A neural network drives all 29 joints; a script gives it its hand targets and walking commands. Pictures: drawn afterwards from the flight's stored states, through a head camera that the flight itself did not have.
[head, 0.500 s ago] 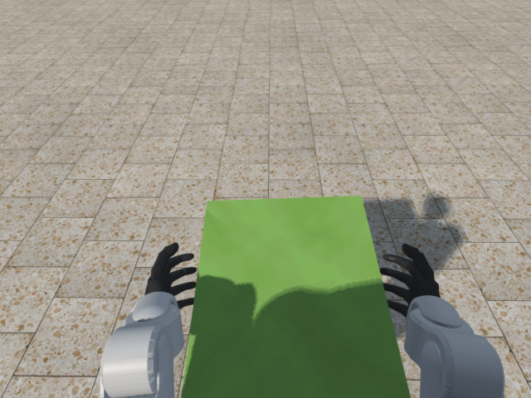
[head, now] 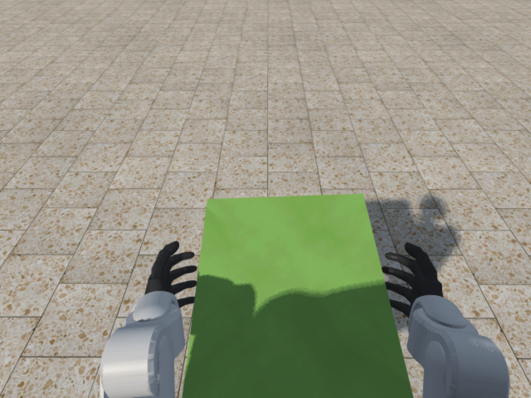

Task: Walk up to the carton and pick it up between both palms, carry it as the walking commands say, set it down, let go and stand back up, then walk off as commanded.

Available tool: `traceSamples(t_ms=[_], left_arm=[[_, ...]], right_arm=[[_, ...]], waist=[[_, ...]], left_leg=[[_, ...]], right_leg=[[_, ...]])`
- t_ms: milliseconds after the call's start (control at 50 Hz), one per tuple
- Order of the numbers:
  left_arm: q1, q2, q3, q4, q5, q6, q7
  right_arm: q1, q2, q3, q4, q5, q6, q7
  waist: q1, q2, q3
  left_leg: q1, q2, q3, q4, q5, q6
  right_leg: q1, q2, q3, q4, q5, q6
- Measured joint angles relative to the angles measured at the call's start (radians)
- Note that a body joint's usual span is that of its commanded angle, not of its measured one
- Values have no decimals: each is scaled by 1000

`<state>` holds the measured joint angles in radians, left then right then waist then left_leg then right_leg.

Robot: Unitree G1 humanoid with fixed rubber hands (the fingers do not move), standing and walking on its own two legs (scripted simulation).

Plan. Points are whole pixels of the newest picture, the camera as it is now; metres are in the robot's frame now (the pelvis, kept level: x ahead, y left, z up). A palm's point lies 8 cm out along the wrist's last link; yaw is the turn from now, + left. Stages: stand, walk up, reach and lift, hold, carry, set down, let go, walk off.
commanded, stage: carry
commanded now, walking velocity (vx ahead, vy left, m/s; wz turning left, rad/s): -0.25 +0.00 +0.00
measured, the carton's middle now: (288, 300) +0.29 +0.00 +0.01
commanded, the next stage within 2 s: none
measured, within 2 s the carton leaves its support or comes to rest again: neither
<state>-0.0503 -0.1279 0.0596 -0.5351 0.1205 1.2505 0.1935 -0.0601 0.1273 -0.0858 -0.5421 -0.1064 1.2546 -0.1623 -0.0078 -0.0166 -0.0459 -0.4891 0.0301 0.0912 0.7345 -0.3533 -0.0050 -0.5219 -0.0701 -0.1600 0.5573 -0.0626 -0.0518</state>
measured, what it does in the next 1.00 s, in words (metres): walks backwards: right foot, then left foot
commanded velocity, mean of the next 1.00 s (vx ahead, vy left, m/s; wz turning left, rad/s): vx -0.24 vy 0.00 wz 0.00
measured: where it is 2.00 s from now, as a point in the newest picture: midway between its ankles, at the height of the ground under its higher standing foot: outside the picture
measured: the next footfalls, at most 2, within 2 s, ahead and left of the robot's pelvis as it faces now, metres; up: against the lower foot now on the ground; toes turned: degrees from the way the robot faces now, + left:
right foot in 0.36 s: -0.06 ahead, -0.14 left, +0.00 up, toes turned -8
left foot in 0.70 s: -0.16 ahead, +0.11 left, +0.00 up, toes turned +5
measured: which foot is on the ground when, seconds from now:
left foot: down 0.00-0.36, up 0.38-0.68, down 0.70-1.00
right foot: down 0.00-0.06, up 0.08-0.34, down 0.36-0.72, up 0.74-1.00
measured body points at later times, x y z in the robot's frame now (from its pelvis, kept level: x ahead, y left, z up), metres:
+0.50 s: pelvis -0.10 -0.03 +0.02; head -0.08 -0.04 +0.47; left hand +0.16 +0.12 +0.10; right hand +0.15 -0.22 +0.10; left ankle -0.05 +0.09 -0.66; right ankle -0.10 -0.13 -0.71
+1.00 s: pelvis -0.27 -0.03 +0.02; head -0.26 -0.02 +0.47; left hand -0.02 +0.15 +0.11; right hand -0.01 -0.19 +0.11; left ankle -0.20 +0.10 -0.71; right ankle -0.30 -0.15 -0.69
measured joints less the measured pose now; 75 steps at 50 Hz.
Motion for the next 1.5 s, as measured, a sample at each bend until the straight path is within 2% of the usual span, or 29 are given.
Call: traceSamples(t_ms=[40,100,140,180,220,300,360,380,440,500,540,640,700,720,760,800,840,880,960,1040,1060,1080,1120,1200,1240,1300,1360,1420,1500], left_arm=[[0,0,5,4,2,0,-2],[10,0,15,9,0,4,-4],[13,0,12,10,-3,10,0],[13,1,8,6,-7,10,4],[10,1,4,-9,-11,6,9],[-10,1,15,-41,-17,-4,14],[-35,0,31,-34,-21,-10,9],[-38,-1,29,-17,-21,-18,8],[-27,0,14,17,-16,-16,5],[-4,0,14,12,-10,-17,-5],[2,0,18,1,-10,-21,-11],[-5,0,21,-17,-12,-33,-16],[-5,0,15,-21,-10,-34,-10],[-7,1,20,-15,-9,-35,-9],[6,1,24,-8,-6,-25,-7],[19,0,25,-9,-6,-10,-1],[22,0,21,-11,-10,-2,6],[18,1,14,-15,-16,-1,16],[0,1,15,-29,-21,-3,21],[-24,0,30,-23,-22,-1,8],[-26,-1,26,-6,-21,-11,6],[-23,-1,19,13,-19,-17,5],[-9,0,5,38,-12,-18,-1],[33,-1,7,32,-2,-22,-21],[42,-1,12,24,-3,-25,-25],[37,-1,15,17,-6,-29,-24],[25,1,18,24,-6,-33,-17],[32,1,24,35,-3,-16,-10],[36,0,21,41,-3,6,2]], right_arm=[[-4,0,3,10,2,-1,-3],[2,0,14,27,4,-3,-9],[16,0,15,26,4,-6,-8],[23,1,13,17,5,-8,-8],[21,1,9,4,7,-14,-5],[-7,1,11,-14,6,-29,1],[-31,1,12,-11,-4,-32,1],[-33,1,6,-4,-7,-33,2],[-11,1,-2,5,-5,-19,-2],[3,0,8,1,6,-11,-15],[3,0,16,-9,11,-11,-24],[-9,0,16,-31,14,-13,-29],[-19,1,9,-27,11,-14,-19],[-19,1,13,-13,8,-22,-16],[-10,1,21,17,4,-29,-10],[-1,0,28,33,-1,-25,-4],[8,1,27,33,-5,-26,3],[11,1,20,27,-7,-29,10],[1,1,15,11,-7,-37,14],[-8,1,21,0,-12,-34,5],[-9,0,15,6,-12,-35,4],[-3,0,8,10,-12,-31,3],[15,0,2,11,-9,-15,-3],[35,0,22,3,0,4,-23],[33,0,30,-1,1,7,-29],[22,-1,30,-3,1,6,-28],[2,0,23,17,-2,-2,-19],[2,0,26,59,-8,-6,-9],[9,0,24,81,-13,-3,3]], waist=[[-11,-1,0],[-17,16,11],[-12,20,20],[-4,20,25],[5,21,26],[19,28,12],[35,37,-1],[38,54,4],[24,39,19],[0,21,36],[-15,14,41],[-32,-3,16],[-32,-5,-6],[-29,-26,-7],[-17,-34,-7],[1,-15,-3],[20,-1,-2],[37,9,-3],[47,28,-5],[43,31,-17],[41,48,-14],[34,56,-12],[12,51,-7],[-24,45,-9],[-32,41,-21],[-30,29,-49],[-22,20,-69],[0,-4,-78],[28,-12,-89]], left_leg=[[5,-2,1,-14,57,19],[4,20,4,-43,144,46],[15,30,-1,-94,166,46],[23,39,-6,-151,207,38],[22,46,-10,-194,244,31],[-7,60,-12,-238,297,19],[-48,75,-8,-230,321,0],[-56,85,-18,-216,293,-15],[-94,40,-43,2,2,-53],[-101,-5,-48,257,-79,-63],[-70,-16,-41,319,-100,-70],[81,-14,-18,111,-132,-69],[203,-1,-1,-163,-8,-57],[206,-13,5,-193,6,-34],[183,-14,-1,-182,38,3],[169,12,-12,-186,69,14],[155,34,-22,-200,101,12],[136,47,-28,-210,131,6],[85,67,-31,-212,180,-3],[20,75,-20,-187,218,-24],[2,86,-27,-165,197,-31],[-14,80,-39,-130,109,-41],[-45,39,-63,8,-31,-56],[-31,0,-60,210,-47,-62],[23,1,-48,167,-62,-62],[133,1,-31,-14,-90,-55],[239,4,-10,-244,39,-39],[235,-6,-9,-250,92,-10],[220,-3,-12,-230,86,-5]], right_leg=[[-21,-14,-10,37,-38,10],[-94,21,38,259,-292,38],[-130,51,78,456,-331,43],[-120,65,92,558,-330,50],[-61,69,93,528,-341,55],[108,72,85,278,-400,59],[231,71,63,7,-265,53],[225,83,59,3,-239,44],[210,63,68,19,-248,24],[200,35,81,13,-226,20],[183,24,84,15,-209,19],[108,8,74,23,-164,23],[59,7,59,34,-135,32],[45,-7,62,44,-129,37],[25,1,70,104,-260,48],[-11,37,86,271,-396,50],[-31,58,95,409,-420,55],[-19,61,94,450,-405,65],[77,59,82,311,-399,75],[226,48,62,-4,-289,72],[218,59,58,-19,-237,62],[202,62,58,-5,-218,49],[188,46,62,3,-205,31],[178,26,72,-30,-160,22],[165,23,70,-43,-137,21],[134,19,61,-53,-108,19],[107,14,46,-47,-89,25],[120,6,45,-73,-73,38],[121,8,44,-81,-78,45]])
